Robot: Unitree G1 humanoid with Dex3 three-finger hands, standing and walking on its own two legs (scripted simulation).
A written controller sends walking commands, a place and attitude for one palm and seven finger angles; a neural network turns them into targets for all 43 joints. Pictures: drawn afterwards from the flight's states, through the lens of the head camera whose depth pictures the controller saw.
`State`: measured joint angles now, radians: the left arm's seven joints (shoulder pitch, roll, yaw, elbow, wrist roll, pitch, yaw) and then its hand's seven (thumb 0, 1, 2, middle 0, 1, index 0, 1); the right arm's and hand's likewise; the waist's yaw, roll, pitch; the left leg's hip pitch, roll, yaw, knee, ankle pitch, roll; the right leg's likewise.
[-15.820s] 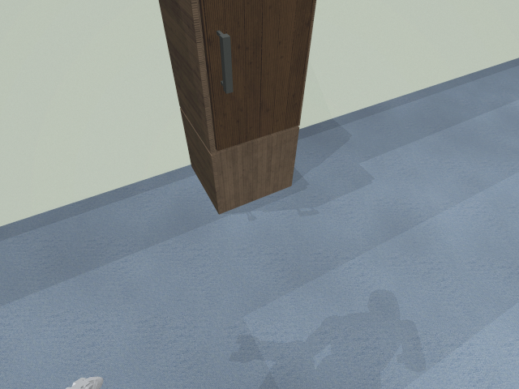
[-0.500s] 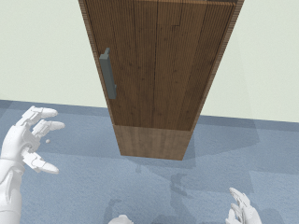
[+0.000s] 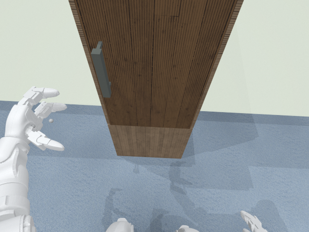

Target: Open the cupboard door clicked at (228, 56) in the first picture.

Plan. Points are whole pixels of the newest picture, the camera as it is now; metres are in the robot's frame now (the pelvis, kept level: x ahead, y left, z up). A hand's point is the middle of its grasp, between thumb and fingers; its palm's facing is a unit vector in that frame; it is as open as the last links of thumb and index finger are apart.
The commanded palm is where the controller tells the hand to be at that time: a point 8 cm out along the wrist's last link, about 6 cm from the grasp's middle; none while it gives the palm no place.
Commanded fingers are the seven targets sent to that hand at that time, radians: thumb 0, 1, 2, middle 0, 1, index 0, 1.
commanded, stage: move the hooked fingers beside the handle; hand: left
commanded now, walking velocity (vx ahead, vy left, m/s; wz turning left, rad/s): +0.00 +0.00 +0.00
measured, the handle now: (103, 71) +0.56 +0.18 +0.06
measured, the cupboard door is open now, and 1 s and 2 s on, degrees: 0 0 0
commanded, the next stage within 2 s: slide the fingers in behind the handle in 1.82 s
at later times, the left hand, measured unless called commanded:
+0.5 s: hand (66, 96) +0.44 +0.25 +0.08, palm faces -0.04 -1.00 +0.00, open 14.0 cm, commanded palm +0.43 +0.30 +0.07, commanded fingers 0.00 -0.50 0.30 -0.30 -1.20 -0.30 -1.20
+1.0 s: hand (78, 77) +0.52 +0.24 +0.07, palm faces -0.04 -1.00 -0.01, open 14.0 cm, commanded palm +0.51 +0.28 +0.07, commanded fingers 0.00 -0.50 0.30 -0.30 -1.20 -0.30 -1.20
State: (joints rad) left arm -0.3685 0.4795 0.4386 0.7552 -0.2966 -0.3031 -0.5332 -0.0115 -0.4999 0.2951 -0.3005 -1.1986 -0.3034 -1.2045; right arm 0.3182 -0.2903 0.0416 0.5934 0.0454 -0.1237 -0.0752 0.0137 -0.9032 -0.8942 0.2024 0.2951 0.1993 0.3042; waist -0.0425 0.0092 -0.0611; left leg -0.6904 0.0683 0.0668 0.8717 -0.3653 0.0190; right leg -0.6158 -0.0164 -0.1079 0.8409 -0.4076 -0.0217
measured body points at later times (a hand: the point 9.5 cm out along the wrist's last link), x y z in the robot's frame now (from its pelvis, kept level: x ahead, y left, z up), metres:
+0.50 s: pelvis +0.00 +0.01 -0.01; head +0.09 +0.03 +0.43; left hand +0.44 +0.31 +0.08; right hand +0.05 -0.27 -0.11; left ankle +0.04 +0.11 -0.70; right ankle +0.01 -0.11 -0.70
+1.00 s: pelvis +0.00 +0.01 -0.02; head +0.14 +0.03 +0.41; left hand +0.51 +0.30 +0.08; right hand -0.01 -0.27 -0.12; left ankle +0.04 +0.11 -0.70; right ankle +0.01 -0.11 -0.70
